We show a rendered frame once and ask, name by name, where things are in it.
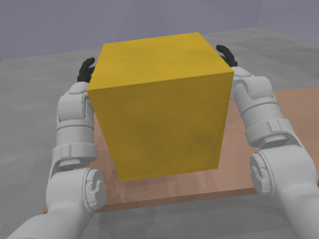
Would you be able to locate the robot left forearm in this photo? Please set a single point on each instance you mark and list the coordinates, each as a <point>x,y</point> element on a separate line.
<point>75,125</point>

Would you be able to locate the robot left hand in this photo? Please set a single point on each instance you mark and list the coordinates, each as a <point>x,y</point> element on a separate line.
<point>85,72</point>

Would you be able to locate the carton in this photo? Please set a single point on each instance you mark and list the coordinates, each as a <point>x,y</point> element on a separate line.
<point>161,104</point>

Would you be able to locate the table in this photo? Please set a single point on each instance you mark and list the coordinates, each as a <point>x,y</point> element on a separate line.
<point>231,178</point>

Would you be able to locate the robot right forearm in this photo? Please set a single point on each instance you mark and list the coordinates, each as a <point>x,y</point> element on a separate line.
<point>263,119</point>

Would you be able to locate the robot right hand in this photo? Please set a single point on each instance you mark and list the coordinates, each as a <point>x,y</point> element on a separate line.
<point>229,58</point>

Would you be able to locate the robot right upper arm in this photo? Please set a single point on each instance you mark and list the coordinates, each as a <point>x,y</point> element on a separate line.
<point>287,175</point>

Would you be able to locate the robot left upper arm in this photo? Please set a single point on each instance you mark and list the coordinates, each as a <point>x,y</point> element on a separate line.
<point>73,196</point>

